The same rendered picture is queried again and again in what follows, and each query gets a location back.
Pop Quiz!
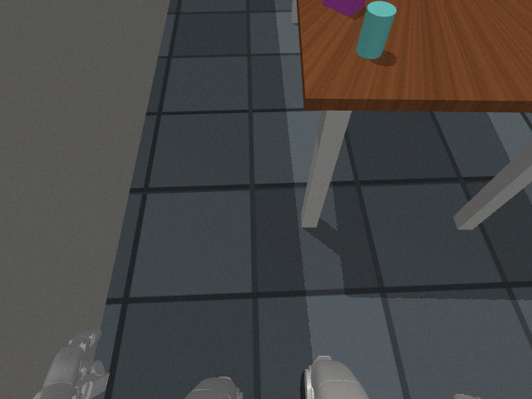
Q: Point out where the left robot arm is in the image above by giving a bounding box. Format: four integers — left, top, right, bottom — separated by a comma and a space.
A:
33, 383, 77, 399

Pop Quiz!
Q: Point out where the table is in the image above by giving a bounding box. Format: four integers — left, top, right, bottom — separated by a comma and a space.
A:
291, 0, 532, 229

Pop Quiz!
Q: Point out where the left robot hand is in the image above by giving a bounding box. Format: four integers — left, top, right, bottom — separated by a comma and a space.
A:
42, 328, 110, 399

